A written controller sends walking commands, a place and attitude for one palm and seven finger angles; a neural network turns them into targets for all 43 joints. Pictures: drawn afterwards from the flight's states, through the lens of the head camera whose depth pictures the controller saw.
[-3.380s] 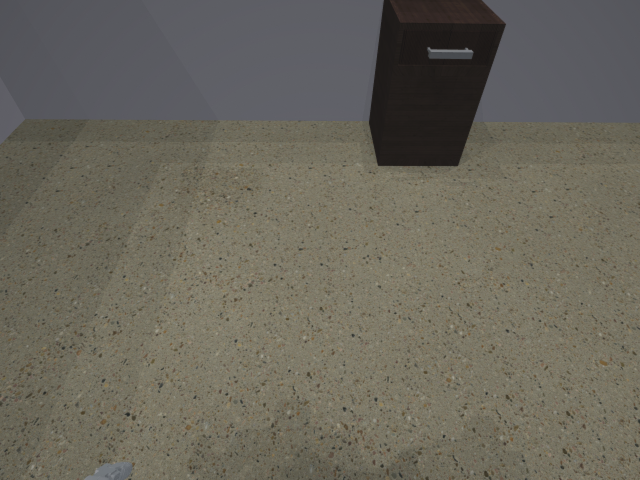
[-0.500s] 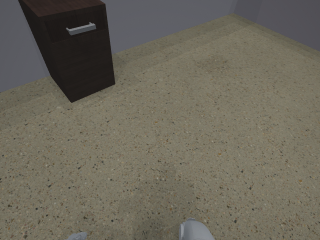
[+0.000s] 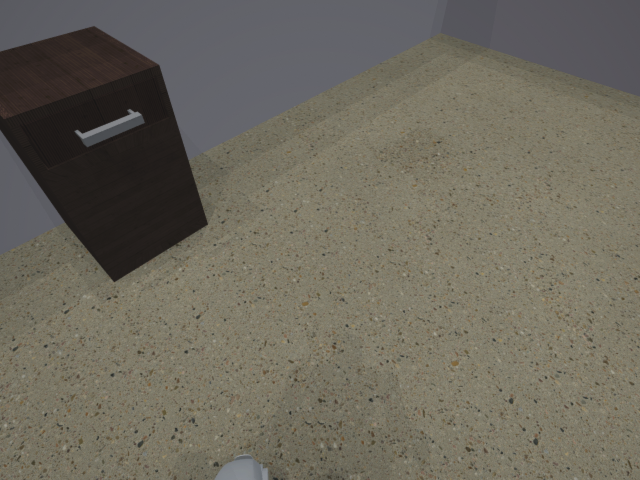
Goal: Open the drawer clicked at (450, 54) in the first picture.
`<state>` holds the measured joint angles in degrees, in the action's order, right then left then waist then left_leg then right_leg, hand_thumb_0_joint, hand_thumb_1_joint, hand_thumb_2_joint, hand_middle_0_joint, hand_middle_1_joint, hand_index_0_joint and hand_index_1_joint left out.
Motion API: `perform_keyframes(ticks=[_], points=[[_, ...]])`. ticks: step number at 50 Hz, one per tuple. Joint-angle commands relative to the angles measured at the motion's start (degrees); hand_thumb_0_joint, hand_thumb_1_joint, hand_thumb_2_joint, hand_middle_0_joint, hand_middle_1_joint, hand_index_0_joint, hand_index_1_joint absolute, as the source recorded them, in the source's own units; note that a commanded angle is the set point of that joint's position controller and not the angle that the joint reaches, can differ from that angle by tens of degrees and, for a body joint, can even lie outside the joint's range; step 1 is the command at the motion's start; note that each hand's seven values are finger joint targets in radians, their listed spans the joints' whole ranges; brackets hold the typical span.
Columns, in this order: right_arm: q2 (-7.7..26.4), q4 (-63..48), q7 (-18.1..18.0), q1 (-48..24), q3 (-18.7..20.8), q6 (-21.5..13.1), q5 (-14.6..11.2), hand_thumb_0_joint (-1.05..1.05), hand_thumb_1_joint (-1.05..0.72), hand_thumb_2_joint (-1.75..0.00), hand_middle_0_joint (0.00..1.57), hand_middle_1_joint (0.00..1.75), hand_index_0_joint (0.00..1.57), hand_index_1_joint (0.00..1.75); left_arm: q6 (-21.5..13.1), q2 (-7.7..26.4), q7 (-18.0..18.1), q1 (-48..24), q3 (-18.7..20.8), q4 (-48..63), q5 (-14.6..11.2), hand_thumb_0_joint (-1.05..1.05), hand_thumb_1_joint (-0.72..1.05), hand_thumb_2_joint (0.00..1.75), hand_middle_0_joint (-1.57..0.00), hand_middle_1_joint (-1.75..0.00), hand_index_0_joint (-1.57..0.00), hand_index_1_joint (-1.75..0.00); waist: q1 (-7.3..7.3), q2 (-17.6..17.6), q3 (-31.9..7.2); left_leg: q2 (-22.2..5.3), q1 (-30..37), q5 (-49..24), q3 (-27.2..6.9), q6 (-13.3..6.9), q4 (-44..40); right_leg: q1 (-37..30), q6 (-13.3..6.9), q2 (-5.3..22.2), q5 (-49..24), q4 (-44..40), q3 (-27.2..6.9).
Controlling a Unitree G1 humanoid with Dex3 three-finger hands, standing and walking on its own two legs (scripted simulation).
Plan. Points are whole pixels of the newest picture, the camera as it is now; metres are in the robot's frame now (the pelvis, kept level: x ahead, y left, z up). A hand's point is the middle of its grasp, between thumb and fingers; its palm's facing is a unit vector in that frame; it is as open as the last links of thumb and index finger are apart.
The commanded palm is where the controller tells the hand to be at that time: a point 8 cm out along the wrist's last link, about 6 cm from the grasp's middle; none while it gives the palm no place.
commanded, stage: walk to a spot facing it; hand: left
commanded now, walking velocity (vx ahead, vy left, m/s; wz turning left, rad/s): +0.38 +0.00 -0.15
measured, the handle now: (109, 125) +1.04 +0.68 -0.16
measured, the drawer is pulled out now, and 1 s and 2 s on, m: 0.00 0.00 0.00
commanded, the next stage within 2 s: turn to face it in 1.24 s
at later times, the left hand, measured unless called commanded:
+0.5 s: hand (212, 363) +0.33 +0.21 -0.16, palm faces -0.12 -0.97 -0.19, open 7.4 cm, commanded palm none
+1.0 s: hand (273, 317) +0.42 +0.11 -0.16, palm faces -0.07 -0.98 -0.17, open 7.3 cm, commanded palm none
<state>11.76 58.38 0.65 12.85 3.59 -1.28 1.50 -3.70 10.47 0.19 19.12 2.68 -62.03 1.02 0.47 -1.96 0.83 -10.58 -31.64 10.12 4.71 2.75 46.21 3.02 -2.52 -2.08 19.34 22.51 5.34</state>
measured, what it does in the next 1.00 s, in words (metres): walks ahead: left foot, then right foot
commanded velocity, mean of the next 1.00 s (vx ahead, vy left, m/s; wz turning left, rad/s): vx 0.37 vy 0.00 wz -0.10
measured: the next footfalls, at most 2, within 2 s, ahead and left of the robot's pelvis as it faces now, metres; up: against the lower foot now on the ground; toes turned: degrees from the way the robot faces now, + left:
left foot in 0.10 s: +0.20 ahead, +0.16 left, +0.00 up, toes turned +10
right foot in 0.62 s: +0.41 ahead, -0.13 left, +0.00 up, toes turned -20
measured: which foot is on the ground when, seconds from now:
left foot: up 0.00-0.08, down 0.10-0.62, up 0.64-1.00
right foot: down 0.00-0.12, up 0.14-0.60, down 0.62-1.00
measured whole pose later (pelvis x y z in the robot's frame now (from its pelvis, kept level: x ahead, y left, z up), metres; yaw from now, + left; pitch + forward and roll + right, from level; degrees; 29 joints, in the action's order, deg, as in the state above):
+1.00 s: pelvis +0.42 -0.05 +0.01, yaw -9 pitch +0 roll -1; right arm 11.2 59.0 1.3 10.2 4.0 -0.2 1.6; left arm -4.6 7.3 0.2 20.7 2.0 -64.1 1.1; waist -0.9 -1.9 -0.3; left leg -9.6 -32.5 9.0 4.7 2.7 51.2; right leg 4.3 -3.5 -1.1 13.9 18.3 11.3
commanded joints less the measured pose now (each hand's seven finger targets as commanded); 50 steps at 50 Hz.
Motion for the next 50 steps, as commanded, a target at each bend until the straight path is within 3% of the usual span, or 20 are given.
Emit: perform_keyframes(ticks=[1,3,4,5,6,7,10,13,18,21,26,27,29,30,31,32,34,36,38,50], points=[[0.17,-4.69,1.19,-4.79,-0.61,-2.01,-0.08,0.00,-0.90,-0.90,0.20,0.30,0.20,0.30,-0.90,7.32,0.40,4.68,1.41,1.21,0.35,0.00,0.90,0.90,-0.20,-0.30,-0.20,-0.30,-2.41,9.52,6.43,3.51,3.98,0.74,3.68,-1.28,-8.50,4.21,-6.11,13.76,-23.15,-6.42,-9.54],[2.16,-3.49,0.70,-0.83,-0.17,-2.54,0.09,0.00,-0.90,-0.90,0.20,0.30,0.20,0.30,-0.85,8.48,0.48,3.97,1.60,1.22,0.19,0.00,0.90,0.90,-0.20,-0.30,-0.20,-0.30,0.30,7.05,3.43,6.09,11.88,1.47,6.07,-2.06,-13.27,2.62,-5.32,13.15,-32.84,1.31,-8.32],[3.99,-1.10,0.16,5.88,0.32,-2.89,0.39,0.00,-0.90,-0.90,0.20,0.30,0.20,0.30,-0.74,8.30,0.53,3.62,1.61,1.37,-0.08,0.00,0.90,0.90,-0.20,-0.30,-0.20,-0.30,3.42,4.69,-0.49,6.99,22.54,-1.17,6.17,-2.79,-16.94,5.14,-3.83,11.29,-36.51,10.74,-6.36],[8.91,1.20,-0.50,14.90,1.58,-3.29,0.99,0.00,-0.90,-0.90,0.20,0.30,0.20,0.30,-0.74,6.45,0.31,4.16,1.57,1.96,-0.52,0.00,0.90,0.90,-0.20,-0.30,-0.20,-0.30,6.68,-3.57,-7.75,-1.19,37.42,-4.28,-3.82,-5.58,-18.89,13.45,-1.10,7.55,-27.29,24.65,-3.65],[16.12,2.58,-0.81,21.60,3.18,-3.22,1.18,0.00,-0.90,-0.90,0.20,0.30,0.20,0.30,-0.69,2.99,-0.30,5.91,0.81,2.99,-1.04,0.00,0.90,0.90,-0.20,-0.30,-0.20,-0.30,7.53,-18.96,-13.32,-16.91,47.97,-6.11,-24.14,-11.42,-24.19,26.68,0.96,0.34,8.67,43.81,0.21],[14.58,2.46,-1.02,20.96,2.39,-2.63,0.56,0.00,-0.90,-0.90,0.20,0.30,0.20,0.30,-0.86,4.98,-0.01,2.41,1.16,4.35,-0.51,0.00,0.90,0.90,-0.20,-0.30,-0.20,-0.30,7.52,-13.71,-11.49,-19.45,44.77,-2.33,-27.68,-13.13,-29.22,30.51,-0.06,1.90,13.04,51.51,-5.45],[5.64,0.63,-1.52,9.90,0.17,-3.47,0.37,0.00,-0.90,-0.90,0.20,0.30,0.20,0.30,0.03,3.37,-0.89,-3.09,1.63,3.65,0.13,0.00,0.90,0.90,-0.20,-0.30,-0.20,-0.30,3.24,-5.82,1.69,-12.95,27.58,-5.80,-12.85,-9.17,-31.57,31.91,0.70,8.27,0.82,53.19,-6.54],[3.08,1.16,-1.89,8.41,-0.34,-4.29,0.09,0.00,-0.90,-0.90,0.20,0.30,0.20,0.30,2.04,0.48,-1.13,0.17,1.33,2.50,0.48,0.00,0.90,0.90,-0.20,-0.30,-0.20,-0.30,-0.09,-5.76,2.21,-9.66,22.45,-8.08,-2.97,-7.73,-33.38,28.57,1.83,8.74,-3.07,49.33,-5.31],[2.67,1.92,-1.80,9.61,0.02,-4.27,-0.19,0.00,-0.90,-0.90,0.20,0.30,0.20,0.30,3.66,-0.28,-1.60,-3.92,1.69,4.80,0.83,0.00,0.90,0.90,-0.20,-0.30,-0.20,-0.30,-0.94,-4.64,6.09,-8.40,22.37,-2.53,2.17,-8.80,-38.13,34.12,3.46,10.47,-9.82,40.96,-3.60],[3.19,2.72,-1.67,11.26,0.45,-3.95,-0.01,0.00,-0.90,-0.90,0.20,0.30,0.20,0.30,3.57,-0.03,-1.95,-9.72,1.45,7.00,0.75,0.00,0.90,0.90,-0.20,-0.30,-0.20,-0.30,0.45,-5.26,7.46,-8.42,25.44,-2.42,3.97,-9.25,-38.28,34.11,3.60,11.04,-10.63,28.78,-1.27],[4.34,4.54,-1.32,14.09,0.77,-3.06,0.52,0.00,-0.90,-0.90,0.20,0.30,0.20,0.30,2.37,0.44,-1.80,-13.48,1.29,8.21,0.54,0.00,0.90,0.90,-0.20,-0.30,-0.20,-0.30,1.70,-4.74,6.98,-9.59,29.71,-10.11,6.41,-8.54,-33.04,27.40,1.68,7.69,-7.63,15.49,2.51],[4.51,4.69,-1.37,14.04,0.73,-2.96,0.45,0.00,-0.90,-0.90,0.20,0.30,0.20,0.30,2.14,0.74,-1.77,-12.24,1.44,7.96,0.66,0.00,0.90,0.90,-0.20,-0.30,-0.20,-0.30,0.94,-3.99,6.21,-9.71,29.37,-14.73,6.93,-8.34,-30.47,23.99,0.95,6.56,-7.51,14.43,3.25],[5.48,4.44,-1.31,12.19,0.73,-2.69,0.09,0.00,-0.90,-0.90,0.20,0.30,0.20,0.30,1.15,3.24,-1.50,0.21,2.30,4.06,0.95,0.00,0.90,0.90,-0.20,-0.30,-0.20,-0.30,-5.08,-0.77,-0.77,-6.54,27.67,-24.43,10.93,-5.87,-14.17,7.45,-0.64,2.90,-8.78,8.69,5.54],[4.11,4.12,-0.69,12.53,0.50,-2.72,-0.44,0.00,-0.90,-0.90,0.20,0.30,0.20,0.30,0.33,7.74,-0.98,8.03,3.48,1.49,1.29,0.00,0.90,0.90,-0.20,-0.30,-0.20,-0.30,-8.36,6.58,-6.35,-3.29,18.01,-16.30,12.52,-3.85,1.19,-5.90,-2.76,8.85,-6.99,6.37,-2.06],[-0.07,2.04,-0.27,14.31,-0.49,-2.74,-0.99,0.00,-0.90,-0.90,0.20,0.30,0.20,0.30,-0.01,14.83,-0.09,13.53,5.13,0.33,0.86,0.00,0.90,0.90,-0.20,-0.30,-0.20,-0.30,-8.82,22.18,-11.86,5.76,1.45,19.17,10.62,-1.25,19.77,-16.57,-8.70,24.93,-7.66,-1.28,-28.81],[1.52,0.40,-0.47,9.91,-0.23,-2.24,-1.15,0.00,-0.90,-0.90,0.20,0.30,0.20,0.30,0.36,15.76,0.38,12.35,5.15,0.52,-0.41,0.00,0.90,0.90,-0.20,-0.30,-0.20,-0.30,-8.24,16.84,-10.91,5.62,-2.87,22.60,1.41,-2.42,28.30,-14.73,-10.63,27.32,-6.35,-7.34,-34.47],[0.71,0.81,-0.44,6.26,0.18,-2.09,-0.84,0.00,-0.90,-0.90,0.20,0.30,0.20,0.30,0.34,10.96,0.48,1.93,3.84,3.19,-0.42,0.00,0.90,0.90,-0.20,-0.30,-0.20,-0.30,-4.93,10.11,-2.05,0.97,-4.22,11.97,-2.38,-2.80,31.38,0.31,-8.61,24.82,4.91,-10.12,-26.83],[-0.41,2.01,-0.53,7.42,0.19,-1.06,-0.10,0.00,-0.90,-0.90,0.20,0.30,0.20,0.30,-0.11,5.94,0.65,-3.29,2.23,3.96,-0.21,0.00,0.90,0.90,-0.20,-0.30,-0.20,-0.30,-1.19,5.75,2.08,-0.89,1.06,6.76,-3.13,-2.41,26.34,11.52,-6.10,21.15,1.89,-12.26,-17.27],[-1.72,3.08,-0.38,10.42,-0.10,-0.07,0.23,0.00,-0.90,-0.90,0.20,0.30,0.20,0.30,-0.73,4.39,0.62,-2.84,1.44,3.23,0.10,0.00,0.90,0.90,-0.20,-0.30,-0.20,-0.30,0.81,6.86,2.50,-0.23,2.86,4.42,-2.08,-1.60,21.90,14.13,-4.74,18.60,-2.74,-13.15,-10.54],[-0.28,-4.17,1.37,-7.66,-0.26,-0.36,-0.03,0.00,-0.90,-0.90,0.20,0.30,0.20,0.30,-2.09,4.71,0.70,6.69,0.63,-1.00,0.18,0.00,0.90,0.90,-0.20,-0.30,-0.20,-0.30,-2.74,5.70,6.59,1.03,-6.36,-1.57,0.01,-0.64,-1.30,-0.03,-5.90,18.83,-14.86,-13.80,-5.56]])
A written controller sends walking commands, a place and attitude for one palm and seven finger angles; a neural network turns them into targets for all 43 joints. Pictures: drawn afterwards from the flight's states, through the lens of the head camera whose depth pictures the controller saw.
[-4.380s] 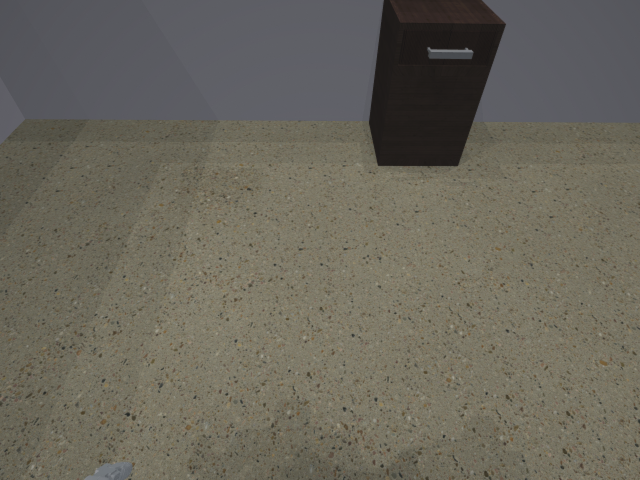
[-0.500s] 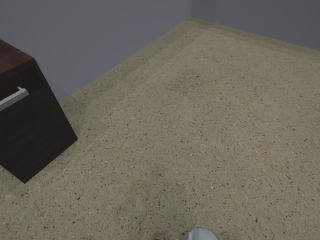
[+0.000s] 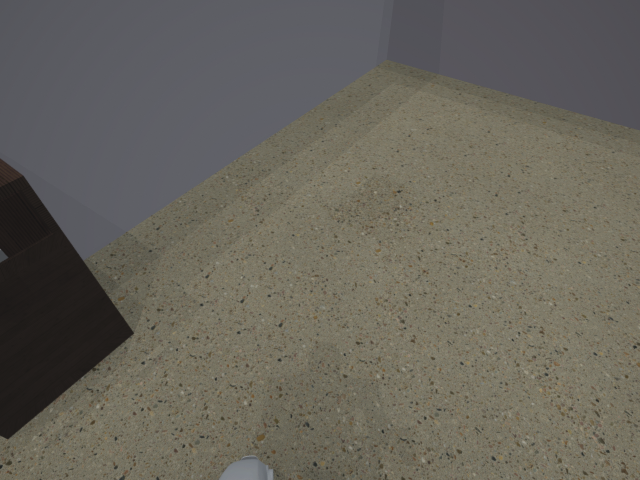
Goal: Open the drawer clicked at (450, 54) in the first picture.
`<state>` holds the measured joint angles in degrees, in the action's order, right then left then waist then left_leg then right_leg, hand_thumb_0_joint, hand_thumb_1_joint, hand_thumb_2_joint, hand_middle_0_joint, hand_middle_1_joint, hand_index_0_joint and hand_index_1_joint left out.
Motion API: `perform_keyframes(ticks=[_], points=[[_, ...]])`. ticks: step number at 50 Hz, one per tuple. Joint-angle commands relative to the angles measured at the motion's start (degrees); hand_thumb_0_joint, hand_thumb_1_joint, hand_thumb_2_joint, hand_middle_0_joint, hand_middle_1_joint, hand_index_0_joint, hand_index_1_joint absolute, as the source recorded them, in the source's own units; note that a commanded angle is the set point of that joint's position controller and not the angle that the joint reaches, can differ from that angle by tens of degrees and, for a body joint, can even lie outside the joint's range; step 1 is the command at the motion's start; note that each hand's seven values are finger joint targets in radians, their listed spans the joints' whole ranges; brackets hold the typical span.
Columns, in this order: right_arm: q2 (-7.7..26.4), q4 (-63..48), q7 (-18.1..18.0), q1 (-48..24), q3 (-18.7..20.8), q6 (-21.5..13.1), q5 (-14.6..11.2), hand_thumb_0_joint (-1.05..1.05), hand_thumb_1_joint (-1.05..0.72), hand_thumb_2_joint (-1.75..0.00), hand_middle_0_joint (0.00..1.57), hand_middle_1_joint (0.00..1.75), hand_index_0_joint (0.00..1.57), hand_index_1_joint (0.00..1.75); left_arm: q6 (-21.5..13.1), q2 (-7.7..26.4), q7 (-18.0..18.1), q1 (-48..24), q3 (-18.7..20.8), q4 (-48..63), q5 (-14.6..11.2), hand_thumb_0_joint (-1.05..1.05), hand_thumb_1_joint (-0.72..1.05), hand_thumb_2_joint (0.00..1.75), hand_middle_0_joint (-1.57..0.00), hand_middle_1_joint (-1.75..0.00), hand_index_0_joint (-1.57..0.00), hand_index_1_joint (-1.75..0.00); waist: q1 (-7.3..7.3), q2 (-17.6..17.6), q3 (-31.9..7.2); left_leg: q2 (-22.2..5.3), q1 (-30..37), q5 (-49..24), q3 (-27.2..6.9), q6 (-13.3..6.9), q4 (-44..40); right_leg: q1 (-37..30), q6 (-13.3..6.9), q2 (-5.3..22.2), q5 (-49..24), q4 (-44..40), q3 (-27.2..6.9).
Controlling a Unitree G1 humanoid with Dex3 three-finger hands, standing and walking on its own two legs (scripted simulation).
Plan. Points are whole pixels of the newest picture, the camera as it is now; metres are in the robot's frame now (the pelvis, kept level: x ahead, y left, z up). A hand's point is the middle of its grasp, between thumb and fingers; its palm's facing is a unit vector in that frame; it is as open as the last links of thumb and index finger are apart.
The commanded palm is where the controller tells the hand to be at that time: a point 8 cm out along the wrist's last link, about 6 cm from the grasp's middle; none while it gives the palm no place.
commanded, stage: walk to a spot facing it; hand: left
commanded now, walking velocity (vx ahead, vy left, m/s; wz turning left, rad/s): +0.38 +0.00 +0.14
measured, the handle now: out of the picture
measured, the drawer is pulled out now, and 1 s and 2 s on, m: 0.00 0.00 0.00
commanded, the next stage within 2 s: turn to face it in 0.24 s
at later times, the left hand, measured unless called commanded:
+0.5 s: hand (187, 408) +0.26 +0.24 -0.17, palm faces +0.04 -0.98 -0.20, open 7.4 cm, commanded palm none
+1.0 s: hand (175, 409) +0.26 +0.27 -0.19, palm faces +0.34 -0.92 -0.21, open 7.3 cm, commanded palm none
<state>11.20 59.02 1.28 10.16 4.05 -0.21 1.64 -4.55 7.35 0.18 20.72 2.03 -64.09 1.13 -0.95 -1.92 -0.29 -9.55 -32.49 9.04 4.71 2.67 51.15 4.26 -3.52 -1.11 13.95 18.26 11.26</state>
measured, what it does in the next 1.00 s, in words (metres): walks ahead, turning left: left foot, then right foot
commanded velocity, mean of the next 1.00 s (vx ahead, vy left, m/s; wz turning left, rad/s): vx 0.08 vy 0.00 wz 0.35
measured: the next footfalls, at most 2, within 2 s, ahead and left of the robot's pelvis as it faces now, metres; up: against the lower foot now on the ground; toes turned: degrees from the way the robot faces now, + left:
left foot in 0.20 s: +0.22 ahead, +0.16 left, +0.00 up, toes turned +13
right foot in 0.60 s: +0.33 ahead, -0.09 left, +0.00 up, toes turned -5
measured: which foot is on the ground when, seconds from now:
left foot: up 0.00-0.18, down 0.20-0.62, up 0.64-0.98, down 1.00-1.00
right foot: down 0.00-0.20, up 0.22-0.58, down 0.60-1.00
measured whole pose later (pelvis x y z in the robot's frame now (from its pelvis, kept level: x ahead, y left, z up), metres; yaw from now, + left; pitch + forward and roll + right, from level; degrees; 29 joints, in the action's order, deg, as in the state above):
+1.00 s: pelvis +0.24 +0.06 -0.02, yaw +18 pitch +0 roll -1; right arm 13.4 53.7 1.7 10.4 4.8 2.9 1.1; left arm 1.6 12.1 1.2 10.1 3.8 -53.6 1.4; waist 0.4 1.0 3.9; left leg -5.0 -19.9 17.7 7.2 2.9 39.0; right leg 15.6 2.9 12.5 18.2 37.5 19.8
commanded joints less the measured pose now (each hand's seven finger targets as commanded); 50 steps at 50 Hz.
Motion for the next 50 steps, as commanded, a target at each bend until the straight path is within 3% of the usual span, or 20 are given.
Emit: perform_keyframes(ticks=[1,5,8,9,10,12,14,17,23,28,29,30,31,32,33,37,46,48,49,50], points=[[0.18,-5.17,0.84,-5.82,-0.70,-1.61,-0.28,0.00,-0.90,-0.90,0.20,0.30,0.20,0.30,-1.21,8.26,0.82,5.20,1.37,0.75,0.26,0.00,0.90,0.90,-0.20,-0.30,-0.20,-0.30,-1.35,5.68,7.61,0.06,-4.43,0.01,0.24,-0.85,-8.24,-2.27,-4.81,18.42,-11.19,-8.77,-11.08],[0.54,-5.87,0.81,-7.64,-1.00,-2.13,-0.34,0.00,-0.90,-0.90,0.20,0.30,0.20,0.30,-0.58,8.76,1.01,7.00,1.39,-0.55,0.30,0.00,0.90,0.90,-0.20,-0.30,-0.20,-0.30,-1.78,6.67,7.50,2.41,1.05,3.14,2.93,-2.74,-13.84,-5.24,-3.85,18.60,-20.84,-4.90,-9.09],[3.45,-1.27,-0.36,7.31,-0.02,-3.08,0.17,0.00,-0.90,-0.90,0.20,0.30,0.20,0.30,-0.37,9.13,1.04,4.88,1.52,-0.26,-0.10,0.00,0.90,0.90,-0.20,-0.30,-0.20,-0.30,5.19,3.20,-0.29,6.23,24.37,-0.63,5.54,-4.86,-22.50,0.08,-0.70,14.32,-34.38,15.99,-2.98],[8.76,0.78,-1.10,15.93,1.17,-3.54,0.69,0.00,-0.90,-0.90,0.20,0.30,0.20,0.30,-0.37,7.12,0.73,5.91,1.34,0.63,-0.57,0.00,0.90,0.90,-0.20,-0.30,-0.20,-0.30,8.04,-4.62,-7.74,-3.41,39.68,-5.96,-6.24,-8.11,-24.34,11.15,2.25,9.37,-20.50,29.87,-0.88],[14.39,2.14,-1.68,21.09,2.33,-3.47,0.41,0.00,-0.90,-0.90,0.20,0.30,0.20,0.30,-0.40,4.32,0.11,6.17,0.49,2.23,-1.12,0.00,0.90,0.90,-0.20,-0.30,-0.20,-0.30,8.48,-16.33,-11.52,-17.42,49.00,-13.53,-25.05,-14.24,-29.67,25.43,3.94,2.21,16.49,47.46,-1.32],[10.89,1.53,-2.25,15.71,1.59,-3.19,-0.23,0.00,-0.90,-0.90,0.20,0.30,0.20,0.30,0.27,5.14,0.46,-0.35,1.04,3.48,-0.46,0.00,0.90,0.90,-0.20,-0.30,-0.20,-0.30,6.69,-5.26,-4.20,-17.18,38.22,-9.26,-19.84,-14.41,-33.89,30.36,2.58,6.54,15.46,56.83,-8.84],[5.49,-0.04,-2.45,9.12,-0.06,-3.99,-0.12,0.00,-0.90,-0.90,0.20,0.30,0.20,0.30,1.21,3.73,-0.12,-1.38,1.42,2.73,-0.04,0.00,0.90,0.90,-0.20,-0.30,-0.20,-0.30,3.67,-1.88,3.30,-14.19,27.15,-10.71,-11.62,-11.06,-36.44,29.06,3.22,9.19,7.83,55.79,-10.89],[2.83,0.61,-2.78,7.62,-0.97,-4.72,-0.38,0.00,-0.90,-0.90,0.20,0.30,0.20,0.30,3.13,1.47,-0.10,1.95,1.50,2.05,0.26,0.00,0.90,0.90,-0.20,-0.30,-0.20,-0.30,0.37,-3.00,2.53,-10.74,22.15,-18.64,-1.39,-9.41,-36.82,24.60,4.11,9.00,4.55,50.62,-10.46],[4.32,0.76,-2.63,7.07,-0.73,-3.68,-0.42,0.00,-0.90,-0.90,0.20,0.30,0.20,0.30,3.66,2.13,0.27,-4.43,0.98,5.78,0.23,0.00,0.90,0.90,-0.20,-0.30,-0.20,-0.30,0.56,-5.84,4.11,-6.70,18.97,-26.35,-0.46,-11.35,-33.97,16.96,6.13,7.34,0.24,25.79,-5.66],[6.55,-0.01,-2.25,5.88,0.27,-1.29,-0.52,0.00,-0.90,-0.90,0.20,0.30,0.20,0.30,3.36,6.09,0.62,-5.06,1.95,7.69,-0.02,0.00,0.90,0.90,-0.20,-0.30,-0.20,-0.30,-1.19,-5.78,1.59,-4.02,17.95,-17.13,-4.60,-7.64,-25.03,7.30,6.97,5.43,-7.02,11.01,-3.62],[5.45,-0.51,-1.98,5.86,0.22,-1.05,-0.76,0.00,-0.90,-0.90,0.20,0.30,0.20,0.30,2.84,8.53,0.85,-3.22,2.47,7.37,0.03,0.00,0.90,0.90,-0.20,-0.30,-0.20,-0.30,-2.16,-1.13,0.06,-1.06,14.20,-9.24,-3.06,-5.07,-20.32,0.98,6.51,8.84,-14.07,7.30,-6.58],[2.09,-1.58,-1.59,7.67,-0.15,-0.88,-1.05,0.00,-0.90,-0.90,0.20,0.30,0.20,0.30,2.27,13.71,1.43,-0.74,3.46,7.20,0.72,0.00,0.90,0.90,-0.20,-0.30,-0.20,-0.30,-2.81,12.30,-4.12,5.35,4.68,8.35,2.85,-1.60,-8.30,-8.80,2.95,21.69,-28.37,5.92,-17.84],[1.98,-3.24,-1.86,7.59,0.10,0.01,-1.30,0.00,-0.90,-0.90,0.20,0.30,0.20,0.30,2.54,17.28,1.53,1.45,4.10,7.88,0.25,0.00,0.90,0.90,-0.20,-0.30,-0.20,-0.30,-3.38,18.07,-5.97,7.51,3.19,28.46,1.24,-0.51,4.43,-6.64,-3.63,31.64,-37.33,2.52,-23.58],[2.13,-3.00,-2.08,6.50,0.16,0.85,-1.10,0.00,-0.90,-0.90,0.20,0.30,0.20,0.30,2.79,15.91,1.89,-0.71,3.65,8.76,0.17,0.00,0.90,0.90,-0.20,-0.30,-0.20,-0.30,-3.24,13.44,-4.50,6.06,3.04,27.62,-3.42,-0.58,11.98,-2.89,-5.90,30.85,-32.80,1.31,-21.47],[2.33,-2.66,-1.76,6.54,0.29,1.33,-0.97,0.00,-0.90,-0.90,0.20,0.30,0.20,0.30,2.62,14.18,2.12,-4.44,3.66,9.56,0.14,0.00,0.90,0.90,-0.20,-0.30,-0.20,-0.30,-1.93,16.09,-3.23,4.53,1.30,24.51,-4.18,-0.17,15.63,-0.17,-5.01,28.81,-27.73,0.19,-19.42],[1.76,-2.34,-0.59,8.05,0.79,2.75,-0.69,0.00,-0.90,-0.90,0.20,0.30,0.20,0.30,3.47,10.86,2.31,-11.58,2.57,12.31,0.27,0.00,0.90,0.90,-0.20,-0.30,-0.20,-0.30,2.03,11.15,0.03,3.86,2.94,15.39,-2.21,0.94,16.01,6.77,-1.25,22.55,-14.90,-0.79,-6.37],[2.94,-8.13,0.36,1.75,1.08,2.44,-0.80,0.00,-0.90,-0.90,0.20,0.30,0.20,0.30,4.79,14.27,2.08,-10.63,4.30,13.56,0.98,0.00,0.90,0.90,-0.20,-0.30,-0.20,-0.30,0.46,14.06,0.98,4.03,8.90,14.88,2.27,0.57,-7.16,6.71,-1.63,25.02,-10.62,4.91,-1.37],[5.15,-7.95,0.29,5.07,1.44,1.90,-0.49,0.00,-0.90,-0.90,0.20,0.30,0.20,0.30,5.35,14.56,1.61,-10.53,4.44,14.12,0.31,0.00,0.90,0.90,-0.20,-0.30,-0.20,-0.30,2.34,8.60,-2.03,5.82,16.38,5.83,3.75,0.17,-18.12,7.90,1.08,22.78,-9.15,13.09,1.74],[8.29,-7.20,0.30,8.14,2.23,1.39,-0.41,0.00,-0.90,-0.90,0.20,0.30,0.20,0.30,5.80,13.14,1.33,-10.02,4.22,14.66,-0.22,0.00,0.90,0.90,-0.20,-0.30,-0.20,-0.30,4.01,-0.67,-3.86,3.54,23.09,-1.08,-1.46,-1.08,-25.46,12.79,3.75,19.71,-3.21,22.07,2.77],[15.06,-7.76,-0.12,10.53,3.84,0.82,-0.11,0.00,-0.90,-0.90,0.20,0.30,0.20,0.30,6.08,9.33,0.77,-10.93,3.56,17.40,-0.61,0.00,0.90,0.90,-0.20,-0.30,-0.20,-0.30,5.55,-20.11,-2.68,-11.46,28.16,-18.15,-23.73,-7.93,-31.58,28.79,9.16,11.19,21.19,35.82,3.19]])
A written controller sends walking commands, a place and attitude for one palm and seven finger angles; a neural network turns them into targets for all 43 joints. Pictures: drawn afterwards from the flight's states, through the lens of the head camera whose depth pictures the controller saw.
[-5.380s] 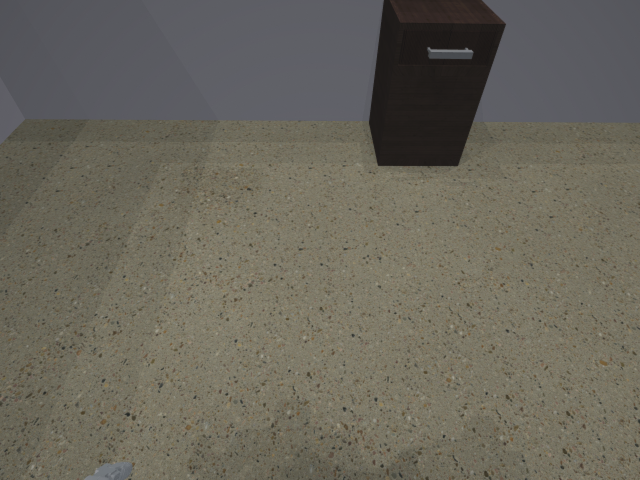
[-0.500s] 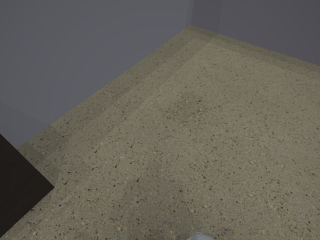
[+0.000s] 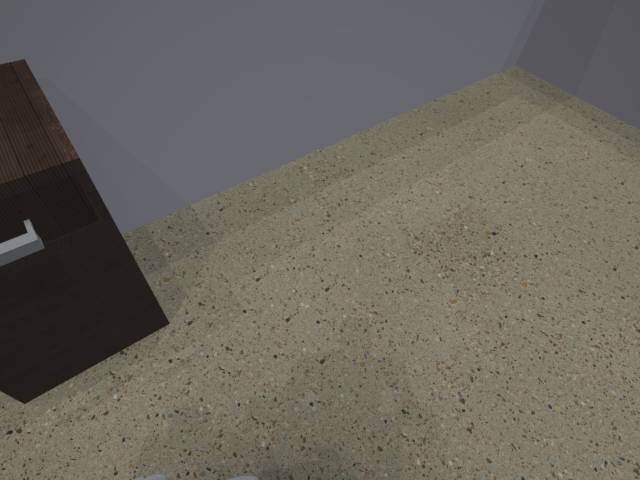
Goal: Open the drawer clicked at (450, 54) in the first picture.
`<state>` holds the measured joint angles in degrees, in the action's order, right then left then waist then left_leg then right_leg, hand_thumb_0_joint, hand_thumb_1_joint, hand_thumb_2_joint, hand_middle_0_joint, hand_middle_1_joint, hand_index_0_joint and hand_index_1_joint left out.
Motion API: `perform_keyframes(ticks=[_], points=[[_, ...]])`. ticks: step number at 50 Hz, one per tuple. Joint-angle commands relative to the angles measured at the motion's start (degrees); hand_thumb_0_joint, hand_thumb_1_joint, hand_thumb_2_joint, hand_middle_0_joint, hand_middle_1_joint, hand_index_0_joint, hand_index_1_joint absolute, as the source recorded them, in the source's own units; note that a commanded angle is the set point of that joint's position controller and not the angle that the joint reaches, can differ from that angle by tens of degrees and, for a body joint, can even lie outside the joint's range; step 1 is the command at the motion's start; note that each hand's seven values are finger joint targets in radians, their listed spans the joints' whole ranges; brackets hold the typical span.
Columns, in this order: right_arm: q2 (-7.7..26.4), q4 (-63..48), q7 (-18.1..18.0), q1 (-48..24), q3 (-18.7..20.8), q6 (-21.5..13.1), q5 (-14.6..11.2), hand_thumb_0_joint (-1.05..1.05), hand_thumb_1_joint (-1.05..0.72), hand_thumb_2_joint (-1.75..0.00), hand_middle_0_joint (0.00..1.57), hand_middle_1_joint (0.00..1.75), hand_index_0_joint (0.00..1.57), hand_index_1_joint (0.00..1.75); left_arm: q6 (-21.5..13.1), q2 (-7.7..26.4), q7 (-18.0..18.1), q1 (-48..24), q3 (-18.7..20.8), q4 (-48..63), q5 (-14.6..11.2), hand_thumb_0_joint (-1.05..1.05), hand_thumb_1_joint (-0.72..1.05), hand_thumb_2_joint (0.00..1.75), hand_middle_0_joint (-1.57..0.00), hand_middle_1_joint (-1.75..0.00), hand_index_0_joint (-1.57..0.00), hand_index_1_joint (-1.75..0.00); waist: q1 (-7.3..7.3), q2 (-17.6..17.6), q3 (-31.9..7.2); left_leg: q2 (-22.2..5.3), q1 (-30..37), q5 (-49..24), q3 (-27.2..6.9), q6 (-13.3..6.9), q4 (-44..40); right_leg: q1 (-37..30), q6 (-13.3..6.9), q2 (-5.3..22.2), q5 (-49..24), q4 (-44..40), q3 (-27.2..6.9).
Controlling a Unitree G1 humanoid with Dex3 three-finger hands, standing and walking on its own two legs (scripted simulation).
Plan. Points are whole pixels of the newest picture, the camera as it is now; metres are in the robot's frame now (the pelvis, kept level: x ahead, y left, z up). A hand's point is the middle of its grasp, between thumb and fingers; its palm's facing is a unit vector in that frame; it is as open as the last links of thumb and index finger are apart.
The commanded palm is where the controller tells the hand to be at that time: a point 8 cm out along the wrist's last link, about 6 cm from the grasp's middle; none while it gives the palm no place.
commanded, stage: turn to face it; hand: left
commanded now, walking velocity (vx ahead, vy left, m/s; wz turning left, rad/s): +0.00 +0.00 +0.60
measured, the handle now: out of the picture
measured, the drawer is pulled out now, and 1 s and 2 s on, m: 0.00 0.00 0.00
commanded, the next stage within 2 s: take the last steps up to it in 1.02 s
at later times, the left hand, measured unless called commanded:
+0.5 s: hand out of the picture +0.07 +0.20 -0.13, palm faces +0.28 -0.92 -0.28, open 7.4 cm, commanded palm none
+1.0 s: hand out of the picture -0.13 +0.18 -0.17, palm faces +0.57 -0.79 -0.25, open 7.4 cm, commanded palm none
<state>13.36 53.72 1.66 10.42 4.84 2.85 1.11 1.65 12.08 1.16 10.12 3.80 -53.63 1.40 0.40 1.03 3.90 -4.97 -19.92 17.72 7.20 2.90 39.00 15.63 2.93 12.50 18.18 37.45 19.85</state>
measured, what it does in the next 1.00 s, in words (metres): steps on the spot, turning left: right foot, then left foot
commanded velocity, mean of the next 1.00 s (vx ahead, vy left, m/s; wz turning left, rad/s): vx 0.00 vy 0.00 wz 0.49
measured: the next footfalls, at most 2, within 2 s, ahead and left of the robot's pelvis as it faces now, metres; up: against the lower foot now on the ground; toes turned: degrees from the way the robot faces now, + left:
right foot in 0.50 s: +0.07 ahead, -0.14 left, +0.00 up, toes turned +14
left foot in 0.94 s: -0.07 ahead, +0.09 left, +0.00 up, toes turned +37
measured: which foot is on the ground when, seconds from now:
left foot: down 0.00-0.50, up 0.52-0.92, down 0.94-1.00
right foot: down 0.00-0.00, up 0.02-0.48, down 0.50-0.96, up 0.98-1.00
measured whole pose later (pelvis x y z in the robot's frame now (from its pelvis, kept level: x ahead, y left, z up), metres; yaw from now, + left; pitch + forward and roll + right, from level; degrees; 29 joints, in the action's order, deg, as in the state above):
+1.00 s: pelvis -0.03 -0.01 +0.01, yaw +33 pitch +0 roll +0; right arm 13.4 53.0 1.2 6.4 2.9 2.2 0.8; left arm 3.3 14.8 1.1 15.4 3.1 -54.9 0.8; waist -2.0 2.8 5.4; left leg -0.8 -14.3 20.1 4.4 -1.1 34.6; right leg 18.9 3.8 10.1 27.9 45.9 8.9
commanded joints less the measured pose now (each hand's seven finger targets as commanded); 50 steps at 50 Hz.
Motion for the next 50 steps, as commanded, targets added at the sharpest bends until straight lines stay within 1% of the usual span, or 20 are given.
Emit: perform_keyframes(ticks=[1,2,4,6,8,17,21,23,24,25,26,27,30,41,44,46,47,48,49,50], points=[[15.49,-1.83,-1.03,12.82,3.16,-2.03,0.24,0.00,-0.90,-0.90,0.20,0.30,0.20,0.30,0.29,5.05,-0.08,-5.14,0.95,9.25,-0.21,0.00,0.90,0.90,-0.20,-0.30,-0.20,-0.30,5.94,-19.61,-7.69,-20.84,14.26,-30.96,-30.43,-13.07,-20.79,19.38,2.55,-4.53,20.73,26.04,-12.98],[15.00,-2.06,-1.43,10.48,2.83,-2.16,0.34,0.00,-0.90,-0.90,0.20,0.30,0.20,0.30,0.41,5.31,-0.28,-5.29,1.33,9.09,-0.14,0.00,0.90,0.90,-0.20,-0.30,-0.20,-0.30,4.48,-14.77,-7.81,-19.95,12.28,-24.05,-28.44,-14.53,-21.40,19.76,1.86,-3.71,16.95,29.88,-16.42],[11.76,-4.05,-2.22,3.46,1.86,-2.44,0.26,0.00,-0.90,-0.90,0.20,0.30,0.20,0.30,0.37,5.92,-0.51,-4.56,2.05,7.07,-0.08,0.00,0.90,0.90,-0.20,-0.30,-0.20,-0.30,2.26,-14.91,-5.79,-13.00,9.96,-21.28,-23.16,-11.48,-20.30,20.91,2.09,-4.20,7.99,32.74,-18.73],[10.11,-5.20,-2.39,0.09,1.08,-3.01,-0.07,0.00,-0.90,-0.90,0.20,0.30,0.20,0.30,0.17,6.48,-0.94,-0.78,2.04,5.18,-0.15,0.00,0.90,0.90,-0.20,-0.30,-0.20,-0.30,0.25,-10.97,-7.82,-9.35,12.25,-25.88,-17.97,-10.16,-19.13,19.23,2.76,-4.93,2.84,32.39,-18.56],[10.48,-5.31,-2.43,1.13,1.13,-3.13,-0.13,0.00,-0.90,-0.90,0.20,0.30,0.20,0.30,0.22,6.76,-0.68,0.22,1.90,4.76,-0.35,0.00,0.90,0.90,-0.20,-0.30,-0.20,-0.30,0.38,-8.23,-9.42,-8.73,14.25,-29.16,-17.18,-10.77,-18.57,17.86,3.17,-5.64,2.23,30.43,-19.16],[11.48,-4.52,-2.06,3.39,1.82,-1.87,0.32,0.00,-0.90,-0.90,0.20,0.30,0.20,0.30,0.29,6.26,0.22,-4.01,1.17,7.64,-0.96,0.00,0.90,0.90,-0.20,-0.30,-0.20,-0.30,2.43,-8.98,-6.89,-9.09,12.93,-24.35,-26.71,-13.86,-18.93,12.83,2.93,-8.37,7.66,14.19,-20.29],[11.68,-5.49,-1.78,0.29,2.18,-1.24,0.32,0.00,-0.90,-0.90,0.20,0.30,0.20,0.30,-0.23,6.20,0.43,-0.38,0.99,7.37,-1.29,0.00,0.90,0.90,-0.20,-0.30,-0.20,-0.30,0.78,-11.03,-7.82,-6.22,7.70,-25.76,-28.42,-12.46,-16.40,2.88,1.70,-11.15,5.84,1.69,-19.30],[10.87,-6.06,-1.53,-1.43,2.28,-1.00,-0.12,0.00,-0.90,-0.90,0.20,0.30,0.20,0.30,-0.82,6.96,0.68,3.60,1.37,6.75,-1.44,0.00,0.90,0.90,-0.20,-0.30,-0.20,-0.30,-1.29,-8.75,-8.84,-3.37,1.91,-20.61,-27.90,-9.60,-13.40,-6.91,1.14,-11.20,-2.80,-10.21,-18.47],[8.85,-6.57,-1.26,-1.51,2.13,-0.95,-0.55,0.00,-0.90,-0.90,0.20,0.30,0.20,0.30,-1.32,9.38,0.93,5.99,1.98,6.58,-0.99,0.00,0.90,0.90,-0.20,-0.30,-0.20,-0.30,-2.59,-2.71,-9.83,0.37,-4.75,-11.19,-24.70,-6.23,-8.11,-14.25,-0.38,-5.89,-4.49,-18.49,-22.86],[4.42,-7.94,-1.06,-0.65,1.57,-0.87,-0.96,0.00,-0.90,-0.90,0.20,0.30,0.20,0.30,-1.73,15.19,1.34,5.93,3.04,7.04,0.13,0.00,0.90,0.90,-0.20,-0.30,-0.20,-0.30,-2.74,16.14,-8.15,9.34,-16.47,8.23,-12.69,-0.90,6.00,-18.39,-6.58,10.64,-3.08,-24.33,-39.54],[7.23,-8.32,-1.09,-2.25,2.20,-0.59,-0.32,0.00,-0.90,-0.90,0.20,0.30,0.20,0.30,-1.27,16.28,1.42,3.63,2.64,8.40,-0.13,0.00,0.90,0.90,-0.20,-0.30,-0.20,-0.30,-2.72,14.15,-6.72,8.32,-14.31,15.64,-11.40,-0.49,18.92,-7.95,-11.02,17.45,-6.96,-24.52,-41.34],[7.69,-7.52,-0.74,-1.96,2.36,0.02,0.13,0.00,-0.90,-0.90,0.20,0.30,0.20,0.30,-1.37,13.24,1.53,-0.05,2.14,9.19,-0.22,0.00,0.90,0.90,-0.20,-0.30,-0.20,-0.30,-0.77,9.33,-4.34,6.48,-13.72,11.93,-13.13,-0.89,25.97,-3.43,-11.36,13.60,-4.98,-24.26,-35.69],[6.34,-4.34,0.13,1.25,2.16,0.93,0.41,0.00,-0.90,-0.90,0.20,0.30,0.20,0.30,-1.89,9.01,0.97,-4.92,0.65,9.84,-0.45,0.00,0.90,0.90,-0.20,-0.30,-0.20,-0.30,2.24,8.26,-0.07,4.25,-14.08,2.96,-9.74,0.76,33.45,-1.40,-7.86,5.38,-10.12,-21.22,-23.10],[4.08,-5.88,-0.08,-6.69,-0.22,0.12,-0.56,0.00,-0.90,-0.90,0.20,0.30,0.20,0.30,-1.72,12.40,0.76,6.95,1.66,4.62,0.55,0.00,0.90,0.90,-0.20,-0.30,-0.20,-0.30,-3.81,11.31,-4.22,3.66,-5.54,9.41,-2.84,1.22,8.24,-11.68,-10.30,8.47,-30.25,-14.85,-17.48],[4.20,-4.79,-0.54,-2.94,-0.63,-0.72,-0.78,0.00,-0.90,-0.90,0.20,0.30,0.20,0.30,-1.50,13.36,0.68,6.05,2.06,3.67,0.44,0.00,0.90,0.90,-0.20,-0.30,-0.20,-0.30,-2.26,12.79,-7.27,4.68,1.11,5.44,-1.10,0.14,-2.83,-12.52,-8.66,7.92,-34.42,-10.22,-15.53],[7.01,-3.20,-0.62,2.21,-0.09,-1.67,-0.58,0.00,-0.90,-0.90,0.20,0.30,0.20,0.30,-1.11,11.73,0.57,4.62,1.93,3.54,-0.53,0.00,0.90,0.90,-0.20,-0.30,-0.20,-0.30,1.12,5.24,-9.69,2.28,14.14,-10.32,-3.32,-1.15,-17.62,-5.67,-3.84,4.88,-26.81,-0.68,-11.40],[13.25,-3.17,-0.99,4.45,1.27,-2.38,0.02,0.00,-0.90,-0.90,0.20,0.30,0.20,0.30,-0.73,8.06,0.30,5.62,1.35,5.24,-1.01,0.00,0.90,0.90,-0.20,-0.30,-0.20,-0.30,2.25,-11.35,-12.35,-11.31,24.60,-29.55,-20.12,-6.41,-19.07,8.88,0.51,-2.28,-3.64,10.83,-8.87],[16.49,-2.31,-1.58,6.94,1.81,-1.94,-0.38,0.00,-0.90,-0.90,0.20,0.30,0.20,0.30,-0.30,5.54,0.41,2.45,-0.21,6.70,-0.76,0.00,0.90,0.90,-0.20,-0.30,-0.20,-0.30,3.60,-18.36,-11.20,-19.17,23.79,-51.60,-26.63,-13.03,-18.05,15.26,1.90,-5.39,19.91,18.06,-13.62],[15.12,-1.70,-1.80,6.90,1.31,-1.57,0.04,0.00,-0.90,-0.90,0.20,0.30,0.20,0.30,0.23,7.19,0.61,1.31,0.11,6.48,-0.50,0.00,0.90,0.90,-0.20,-0.30,-0.20,-0.30,3.46,-11.48,-10.33,-19.15,20.40,-47.54,-21.34,-15.36,-16.57,12.94,0.77,-4.61,18.60,22.58,-16.70],[12.55,-1.60,-2.50,4.80,0.71,-2.05,0.16,0.00,-0.90,-0.90,0.20,0.30,0.20,0.30,0.49,6.09,0.62,0.52,0.13,5.12,-0.35,0.00,0.90,0.90,-0.20,-0.30,-0.20,-0.30,2.66,-12.68,-8.03,-15.16,18.57,-47.98,-19.84,-13.98,-17.63,14.72,1.12,-4.62,14.73,24.12,-17.93]])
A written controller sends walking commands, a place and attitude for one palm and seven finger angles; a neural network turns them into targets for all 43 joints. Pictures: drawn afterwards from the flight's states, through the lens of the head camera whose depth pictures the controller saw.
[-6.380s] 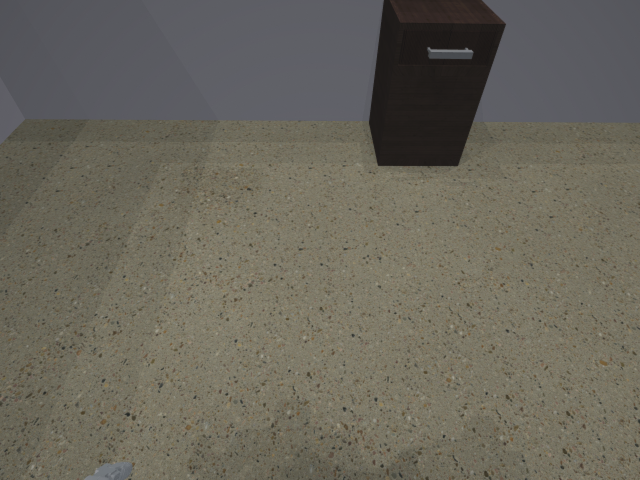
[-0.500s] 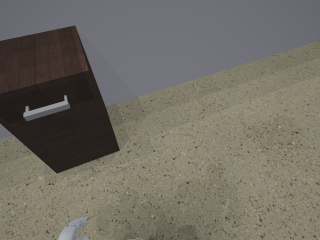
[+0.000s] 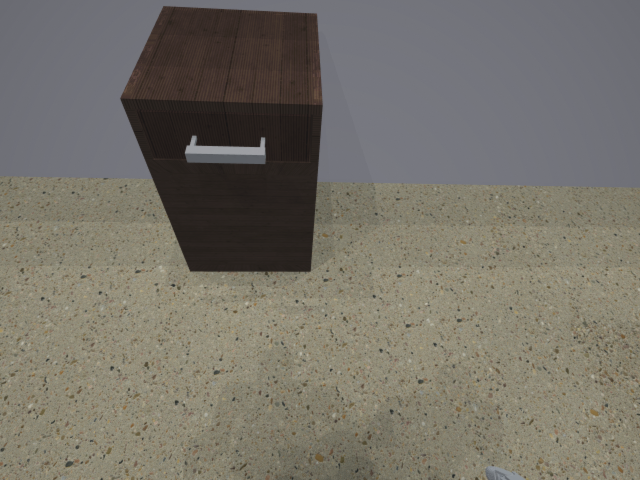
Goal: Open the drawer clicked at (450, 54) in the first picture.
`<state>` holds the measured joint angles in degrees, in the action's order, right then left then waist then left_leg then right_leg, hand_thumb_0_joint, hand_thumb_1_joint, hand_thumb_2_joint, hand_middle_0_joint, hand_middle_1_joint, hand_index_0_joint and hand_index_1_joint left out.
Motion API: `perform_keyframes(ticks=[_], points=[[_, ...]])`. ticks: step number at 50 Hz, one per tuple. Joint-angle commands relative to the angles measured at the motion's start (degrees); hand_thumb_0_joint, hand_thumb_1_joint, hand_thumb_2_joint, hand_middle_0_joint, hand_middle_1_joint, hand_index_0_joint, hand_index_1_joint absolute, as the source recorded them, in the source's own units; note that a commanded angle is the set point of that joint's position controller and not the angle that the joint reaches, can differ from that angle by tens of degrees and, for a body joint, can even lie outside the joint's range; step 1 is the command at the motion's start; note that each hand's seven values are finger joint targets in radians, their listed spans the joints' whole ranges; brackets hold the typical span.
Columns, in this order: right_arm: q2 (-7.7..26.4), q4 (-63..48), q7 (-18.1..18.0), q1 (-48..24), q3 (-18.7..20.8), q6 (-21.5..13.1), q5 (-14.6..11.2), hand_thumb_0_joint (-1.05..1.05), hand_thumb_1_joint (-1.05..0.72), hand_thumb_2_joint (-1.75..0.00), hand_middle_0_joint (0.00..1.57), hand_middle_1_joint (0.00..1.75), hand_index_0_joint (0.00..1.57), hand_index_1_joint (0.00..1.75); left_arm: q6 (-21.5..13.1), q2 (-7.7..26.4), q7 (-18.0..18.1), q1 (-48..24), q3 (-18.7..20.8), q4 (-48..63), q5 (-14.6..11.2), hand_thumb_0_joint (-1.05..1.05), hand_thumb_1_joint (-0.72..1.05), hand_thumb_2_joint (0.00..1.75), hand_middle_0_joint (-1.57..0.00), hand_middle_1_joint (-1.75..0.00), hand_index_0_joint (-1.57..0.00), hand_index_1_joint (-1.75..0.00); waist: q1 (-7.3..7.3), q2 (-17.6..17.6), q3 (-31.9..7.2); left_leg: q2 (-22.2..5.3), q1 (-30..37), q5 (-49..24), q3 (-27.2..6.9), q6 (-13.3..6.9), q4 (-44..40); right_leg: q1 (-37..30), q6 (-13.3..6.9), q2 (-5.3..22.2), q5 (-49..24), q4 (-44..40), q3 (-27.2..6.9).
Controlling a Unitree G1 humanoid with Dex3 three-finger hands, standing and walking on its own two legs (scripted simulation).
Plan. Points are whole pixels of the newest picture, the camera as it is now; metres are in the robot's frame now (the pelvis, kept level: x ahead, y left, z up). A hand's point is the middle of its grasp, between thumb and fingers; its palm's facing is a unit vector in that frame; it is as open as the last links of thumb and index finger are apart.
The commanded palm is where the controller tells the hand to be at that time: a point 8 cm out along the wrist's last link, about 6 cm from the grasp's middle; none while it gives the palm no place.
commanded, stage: turn to face it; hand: left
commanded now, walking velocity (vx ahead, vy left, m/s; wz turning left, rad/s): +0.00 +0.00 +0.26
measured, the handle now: (227, 147) +0.79 +0.29 -0.15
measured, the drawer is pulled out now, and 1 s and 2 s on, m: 0.00 0.00 0.00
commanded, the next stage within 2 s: take the last steps up to it in 0.02 s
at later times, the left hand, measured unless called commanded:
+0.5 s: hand out of the picture +0.08 +0.16 -0.14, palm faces +0.14 -0.96 -0.23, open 7.4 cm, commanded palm none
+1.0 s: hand out of the picture +0.06 +0.17 -0.17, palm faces +0.24 -0.96 -0.13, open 7.4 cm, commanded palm none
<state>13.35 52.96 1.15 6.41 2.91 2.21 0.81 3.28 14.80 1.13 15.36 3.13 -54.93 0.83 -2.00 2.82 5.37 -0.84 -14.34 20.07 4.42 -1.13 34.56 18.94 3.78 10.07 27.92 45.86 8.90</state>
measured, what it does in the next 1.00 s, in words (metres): walks ahead: right foot, then left foot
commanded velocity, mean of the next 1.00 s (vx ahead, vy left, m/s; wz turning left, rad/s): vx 0.26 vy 0.01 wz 0.07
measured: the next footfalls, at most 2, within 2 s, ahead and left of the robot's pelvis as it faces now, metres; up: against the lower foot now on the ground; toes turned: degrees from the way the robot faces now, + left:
right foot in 0.40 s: +0.06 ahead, -0.12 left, +0.00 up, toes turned -2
left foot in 0.92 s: +0.26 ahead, +0.15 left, +0.00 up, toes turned +15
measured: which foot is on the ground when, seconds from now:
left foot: down 0.00-0.42, up 0.44-0.90, down 0.92-1.00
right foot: up 0.00-0.38, down 0.40-0.94, up 0.96-1.00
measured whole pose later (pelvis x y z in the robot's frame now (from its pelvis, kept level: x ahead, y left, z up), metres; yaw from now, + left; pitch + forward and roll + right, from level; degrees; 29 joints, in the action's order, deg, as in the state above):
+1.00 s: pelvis +0.19 +0.04 -0.01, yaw +7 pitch +0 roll +0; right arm 8.8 57.8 0.3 7.5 2.1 -3.3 1.4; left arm -1.3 6.0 0.6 26.2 1.4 -67.5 0.6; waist -2.4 1.3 4.9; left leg -1.7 -21.4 16.0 8.1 -3.0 37.6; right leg 10.6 -0.8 5.0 29.9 57.6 3.7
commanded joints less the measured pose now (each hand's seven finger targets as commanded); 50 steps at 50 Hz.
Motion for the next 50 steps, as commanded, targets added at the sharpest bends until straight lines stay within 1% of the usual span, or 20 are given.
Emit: perform_keyframes(ticks=[1,6,12,15,19,20,21,22,24,27,29,35,40,42,44,45,46,47,48,50], points=[[11.39,-1.34,-2.36,6.14,2.34,-1.42,0.36,0.00,-0.90,-0.90,0.20,0.30,0.20,0.30,-1.16,3.80,0.46,-4.33,1.01,5.34,0.10,0.00,0.90,0.90,-0.20,-0.30,-0.20,-0.30,3.95,-15.00,-8.38,-17.46,12.55,-49.88,-15.23,-9.06,-12.34,12.00,0.46,-2.22,2.18,17.48,-7.50],[8.97,-1.60,-2.52,4.17,1.23,-1.89,-0.06,0.00,-0.90,-0.90,0.20,0.30,0.20,0.30,-1.13,3.83,-0.17,-1.84,0.87,2.66,-0.17,0.00,0.90,0.90,-0.20,-0.30,-0.20,-0.30,2.18,-11.37,-6.11,-12.46,11.01,-45.52,-10.09,-7.09,-14.12,9.61,1.24,-3.87,-4.82,15.97,-6.84],[8.09,0.72,-2.18,9.53,1.44,-2.57,0.61,0.00,-0.90,-0.90,0.20,0.30,0.20,0.30,-1.94,2.24,-1.04,-6.01,0.17,3.58,0.42,0.00,0.90,0.90,-0.20,-0.30,-0.20,-0.30,4.43,-11.62,-3.90,-13.67,9.99,-12.69,-17.34,-9.62,-20.18,8.92,0.48,-4.99,-2.70,6.01,-6.00],[7.88,1.40,-2.16,9.66,1.63,-2.81,0.90,0.00,-0.90,-0.90,0.20,0.30,0.20,0.30,-2.86,1.02,-1.62,-6.77,-0.13,3.80,0.57,0.00,0.90,0.90,-0.20,-0.30,-0.20,-0.30,4.43,-11.67,-2.22,-13.21,7.16,-3.30,-18.79,-9.53,-20.89,4.73,-0.36,-6.00,-1.84,-3.30,-4.53],[5.66,2.67,-2.12,8.18,0.96,-3.07,0.35,0.00,-0.90,-0.90,0.20,0.30,0.20,0.30,-4.55,1.02,-1.58,3.73,0.23,-0.57,0.69,0.00,0.90,0.90,-0.20,-0.30,-0.20,-0.30,-0.84,-6.03,-3.35,-7.46,-4.50,3.84,-14.49,-5.05,-10.69,-15.91,-1.36,-7.19,-11.69,-22.24,-4.11],[2.41,2.40,-1.92,8.71,0.32,-3.41,-0.27,0.00,-0.90,-0.90,0.20,0.30,0.20,0.30,-5.34,4.66,-1.07,8.16,0.94,-2.20,1.18,0.00,0.90,0.90,-0.20,-0.30,-0.20,-0.30,-2.59,4.13,-4.66,-2.00,-13.54,7.63,-8.31,-2.17,1.01,-24.59,-3.55,1.16,-4.45,-27.87,-14.15],[0.16,-0.02,-1.51,6.13,-0.18,-3.45,-0.33,0.00,-0.90,-0.90,0.20,0.30,0.20,0.30,-5.38,9.74,-0.50,12.32,2.18,-2.85,1.35,0.00,0.90,0.90,-0.20,-0.30,-0.20,-0.30,-4.83,17.44,-2.19,2.79,-24.62,14.74,-2.47,0.02,15.24,-26.31,-9.12,14.36,2.68,-36.18,-32.66],[3.95,-1.00,-1.15,3.11,0.82,-3.08,0.52,0.00,-0.90,-0.90,0.20,0.30,0.20,0.30,-5.08,9.21,-0.07,13.45,1.75,-2.74,0.58,0.00,0.90,0.90,-0.20,-0.30,-0.20,-0.30,-5.07,8.64,0.85,-0.30,-25.29,12.99,-6.65,-0.27,22.16,-18.44,-11.87,16.81,11.04,-39.93,-35.39],[3.73,1.48,-0.43,4.68,1.50,-2.61,0.83,0.00,-0.90,-0.90,0.20,0.30,0.20,0.30,-6.00,4.93,0.06,7.01,1.06,-2.31,0.40,0.00,0.90,0.90,-0.20,-0.30,-0.20,-0.30,-1.20,7.78,7.29,-2.96,-24.25,2.09,-7.22,-0.29,28.09,-8.63,-10.32,13.09,13.41,-42.43,-31.31],[0.77,5.24,0.04,10.51,1.25,-2.20,0.97,0.00,-0.90,-0.90,0.20,0.30,0.20,0.30,-7.14,-0.18,0.06,5.68,-0.26,-2.41,0.19,0.00,0.90,0.90,-0.20,-0.30,-0.20,-0.30,2.10,3.17,5.67,-3.90,-20.85,-7.48,-5.37,1.24,28.68,-8.87,-7.98,6.23,-7.10,-39.71,-14.78],[-0.08,5.83,-0.02,11.02,1.09,-2.18,0.82,0.00,-0.90,-0.90,0.20,0.30,0.20,0.30,-7.68,-0.72,0.11,8.41,-0.58,-3.68,0.08,0.00,0.90,0.90,-0.20,-0.30,-0.20,-0.30,1.86,3.74,3.59,-3.85,-21.60,-10.09,-4.11,2.15,28.12,-12.50,-7.86,4.85,-17.81,-38.28,-10.33],[-0.72,3.87,0.39,4.42,0.62,-2.56,0.44,0.00,-0.90,-0.90,0.20,0.30,0.20,0.30,-8.52,-0.62,0.48,14.54,-0.89,-7.40,0.39,0.00,0.90,0.90,-0.20,-0.30,-0.20,-0.30,0.43,3.92,2.33,-4.93,-25.53,-10.85,-1.54,2.42,20.24,-19.80,-10.48,5.79,-34.95,-35.52,-7.86],[-2.25,2.11,1.01,-0.95,-0.10,-3.58,0.20,0.00,-0.90,-0.90,0.20,0.30,0.20,0.30,-8.02,0.16,0.76,15.09,-0.44,-9.19,0.72,0.00,0.90,0.90,-0.20,-0.30,-0.20,-0.30,-0.37,5.70,3.84,-3.82,-19.05,-9.25,1.48,0.28,7.52,-18.38,-11.25,6.19,-36.96,-33.76,-6.17],[-1.83,2.10,0.83,0.09,-0.03,-4.07,0.13,0.00,-0.90,-0.90,0.20,0.30,0.20,0.30,-7.61,0.82,0.76,14.74,-0.09,-9.61,0.85,0.00,0.90,0.90,-0.20,-0.30,-0.20,-0.30,0.29,6.05,3.34,-2.86,-13.37,-6.19,1.76,-1.28,4.37,-16.80,-11.39,6.88,-37.91,-30.90,-6.42],[-0.65,4.60,-0.01,8.45,0.44,-4.68,0.56,0.00,-0.90,-0.90,0.20,0.30,0.20,0.30,-7.41,1.31,0.68,12.94,0.16,-9.56,0.62,0.00,0.90,0.90,-0.20,-0.30,-0.20,-0.30,4.52,4.84,-0.44,0.42,-1.26,-7.95,3.97,-2.28,-1.54,-14.67,-10.03,4.45,-46.64,-19.53,-3.15],[1.64,7.21,-0.56,16.35,0.86,-5.13,0.89,0.00,-0.90,-0.90,0.20,0.30,0.20,0.30,-7.34,0.52,0.58,13.05,0.02,-9.65,0.35,0.00,0.90,0.90,-0.20,-0.30,-0.20,-0.30,7.56,1.22,-5.69,0.15,9.79,-11.45,2.70,-2.77,-5.62,-11.56,-8.55,2.03,-44.82,-7.50,-1.58],[8.17,8.53,-1.37,23.08,2.16,-5.69,1.58,0.00,-0.90,-0.90,0.20,0.30,0.20,0.30,-7.10,-2.54,0.23,16.06,-0.29,-9.02,-0.19,0.00,0.90,0.90,-0.20,-0.30,-0.20,-0.30,8.77,-11.92,-13.44,-12.85,23.22,-15.51,-13.88,-6.91,-7.27,0.22,-5.91,-4.46,-23.28,8.25,1.01],[11.56,9.03,-1.96,26.80,2.90,-5.43,0.77,0.00,-0.90,-0.90,0.20,0.30,0.20,0.30,-7.18,-4.43,-0.12,15.58,-0.88,-7.10,-0.62,0.00,0.90,0.90,-0.20,-0.30,-0.20,-0.30,8.73,-19.92,-16.60,-23.20,28.59,-22.67,-30.19,-11.52,-14.79,11.21,-5.09,-9.92,5.32,22.99,-2.20],[11.03,8.48,-2.29,23.64,2.68,-4.87,0.14,0.00,-0.90,-0.90,0.20,0.30,0.20,0.30,-6.96,-3.08,0.15,12.47,-0.39,-6.29,-0.40,0.00,0.90,0.90,-0.20,-0.30,-0.20,-0.30,7.67,-12.06,-13.35,-24.37,23.63,-19.13,-28.99,-13.09,-17.34,13.22,-6.52,-7.25,5.00,28.07,-7.33],[4.77,6.66,-2.69,14.92,1.28,-5.72,0.19,0.00,-0.90,-0.90,0.20,0.30,0.20,0.30,-6.70,-4.07,-0.31,7.60,-0.03,-6.44,-0.16,0.00,0.90,0.90,-0.20,-0.30,-0.20,-0.30,5.10,-7.70,-5.98,-20.14,12.65,-23.39,-18.62,-10.49,-18.17,14.83,-6.00,-3.49,-4.51,29.66,-8.61]])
